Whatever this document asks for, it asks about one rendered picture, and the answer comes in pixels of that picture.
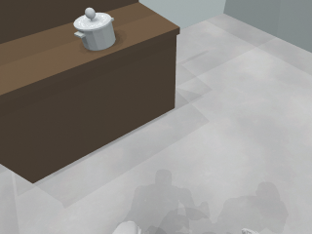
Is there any table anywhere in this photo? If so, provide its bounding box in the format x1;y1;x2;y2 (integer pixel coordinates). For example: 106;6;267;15
0;0;180;184

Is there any pot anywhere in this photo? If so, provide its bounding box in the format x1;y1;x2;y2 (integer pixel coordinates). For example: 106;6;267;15
74;18;116;51

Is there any left robot thigh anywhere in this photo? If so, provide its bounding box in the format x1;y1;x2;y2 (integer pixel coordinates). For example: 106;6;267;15
112;221;141;234

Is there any lid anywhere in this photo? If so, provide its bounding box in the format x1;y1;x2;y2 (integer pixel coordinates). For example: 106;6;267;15
73;13;112;31

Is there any knob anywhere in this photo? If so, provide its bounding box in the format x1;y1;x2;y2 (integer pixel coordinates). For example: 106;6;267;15
85;8;96;20

